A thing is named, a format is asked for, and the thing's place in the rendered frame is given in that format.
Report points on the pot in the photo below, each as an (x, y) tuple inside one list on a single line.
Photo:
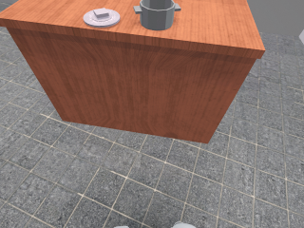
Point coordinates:
[(157, 14)]

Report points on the table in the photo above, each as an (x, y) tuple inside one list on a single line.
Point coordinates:
[(175, 83)]

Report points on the lid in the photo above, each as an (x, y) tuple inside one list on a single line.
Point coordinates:
[(104, 22)]

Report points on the knob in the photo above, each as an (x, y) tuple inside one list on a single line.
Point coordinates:
[(100, 13)]

